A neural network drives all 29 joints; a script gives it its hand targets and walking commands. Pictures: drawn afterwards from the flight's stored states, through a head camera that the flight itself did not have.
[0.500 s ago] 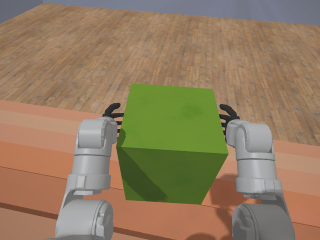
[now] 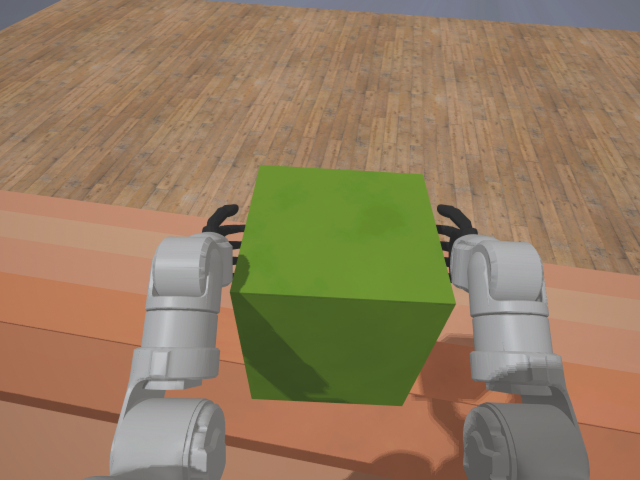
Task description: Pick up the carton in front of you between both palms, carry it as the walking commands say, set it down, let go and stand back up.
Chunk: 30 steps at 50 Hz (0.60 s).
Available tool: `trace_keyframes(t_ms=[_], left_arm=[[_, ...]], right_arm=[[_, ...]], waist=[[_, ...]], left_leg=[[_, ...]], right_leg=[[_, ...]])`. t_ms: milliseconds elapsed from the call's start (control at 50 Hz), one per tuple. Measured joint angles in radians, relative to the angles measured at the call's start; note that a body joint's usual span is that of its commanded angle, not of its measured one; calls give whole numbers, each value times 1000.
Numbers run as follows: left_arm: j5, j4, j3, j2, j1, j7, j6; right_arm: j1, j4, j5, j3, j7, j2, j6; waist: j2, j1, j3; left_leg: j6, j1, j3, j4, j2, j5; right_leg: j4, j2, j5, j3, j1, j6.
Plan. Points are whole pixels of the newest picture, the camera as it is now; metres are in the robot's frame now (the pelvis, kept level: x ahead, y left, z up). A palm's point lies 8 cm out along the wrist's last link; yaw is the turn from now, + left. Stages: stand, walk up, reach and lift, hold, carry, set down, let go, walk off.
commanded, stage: carry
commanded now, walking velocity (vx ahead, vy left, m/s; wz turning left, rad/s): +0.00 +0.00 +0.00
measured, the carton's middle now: (334, 290) +0.35 +0.00 +0.05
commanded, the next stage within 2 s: none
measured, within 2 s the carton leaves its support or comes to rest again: neither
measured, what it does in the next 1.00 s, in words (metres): stands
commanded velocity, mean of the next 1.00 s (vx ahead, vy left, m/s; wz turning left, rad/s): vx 0.00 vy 0.00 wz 0.00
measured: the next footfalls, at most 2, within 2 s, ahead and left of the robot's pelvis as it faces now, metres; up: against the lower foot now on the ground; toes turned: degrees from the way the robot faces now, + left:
none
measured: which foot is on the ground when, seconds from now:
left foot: down 0.00-1.00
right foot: down 0.00-1.00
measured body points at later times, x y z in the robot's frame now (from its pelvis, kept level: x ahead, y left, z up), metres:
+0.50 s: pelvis -0.01 -0.01 +0.00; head -0.02 -0.01 +0.45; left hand +0.35 +0.14 +0.11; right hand +0.35 -0.16 +0.11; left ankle +0.02 +0.09 -0.73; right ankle +0.00 -0.09 -0.73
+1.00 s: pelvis -0.02 -0.03 +0.00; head -0.03 -0.03 +0.45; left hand +0.34 +0.13 +0.12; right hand +0.34 -0.18 +0.12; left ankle +0.02 +0.09 -0.73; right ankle +0.00 -0.09 -0.73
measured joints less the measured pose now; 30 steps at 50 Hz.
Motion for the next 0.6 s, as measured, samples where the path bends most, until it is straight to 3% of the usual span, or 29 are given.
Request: trace_keyframes(t_ms=[600], left_arm=[[1, 21, 14, -6, -9, 0, -3]], right_arm=[[-17, 18, -5, 0, 0, -6, 10]], waist=[[9, 6, 1]], left_leg=[[-20, 3, -7, -1, 15, 15]], right_leg=[[-2, 14, 12, -8, 3, -21]])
